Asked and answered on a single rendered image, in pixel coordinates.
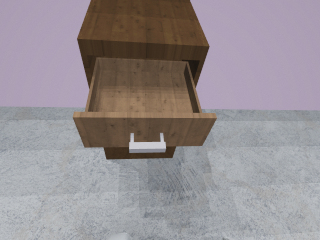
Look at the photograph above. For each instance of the handle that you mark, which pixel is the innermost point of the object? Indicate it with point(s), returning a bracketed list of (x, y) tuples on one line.
[(147, 147)]

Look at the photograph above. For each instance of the drawer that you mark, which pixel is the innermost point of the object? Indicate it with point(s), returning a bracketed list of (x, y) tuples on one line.
[(144, 97)]

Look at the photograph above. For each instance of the cabinet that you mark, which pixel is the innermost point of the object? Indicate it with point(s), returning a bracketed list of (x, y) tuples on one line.
[(166, 30)]

